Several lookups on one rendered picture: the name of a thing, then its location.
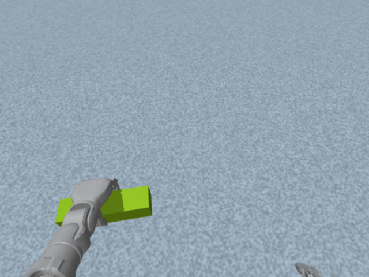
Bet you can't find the carton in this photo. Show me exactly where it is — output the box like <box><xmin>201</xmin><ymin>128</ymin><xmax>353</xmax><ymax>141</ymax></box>
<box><xmin>55</xmin><ymin>186</ymin><xmax>152</xmax><ymax>227</ymax></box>

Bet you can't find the right robot hand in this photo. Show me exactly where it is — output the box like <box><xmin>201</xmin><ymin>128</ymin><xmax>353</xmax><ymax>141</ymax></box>
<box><xmin>295</xmin><ymin>263</ymin><xmax>321</xmax><ymax>277</ymax></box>

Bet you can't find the left robot arm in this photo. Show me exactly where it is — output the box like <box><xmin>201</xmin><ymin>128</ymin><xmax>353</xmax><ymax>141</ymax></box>
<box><xmin>24</xmin><ymin>200</ymin><xmax>100</xmax><ymax>277</ymax></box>

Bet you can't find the left robot hand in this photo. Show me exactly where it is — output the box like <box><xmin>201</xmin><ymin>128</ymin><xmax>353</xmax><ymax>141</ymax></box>
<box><xmin>71</xmin><ymin>178</ymin><xmax>120</xmax><ymax>227</ymax></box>

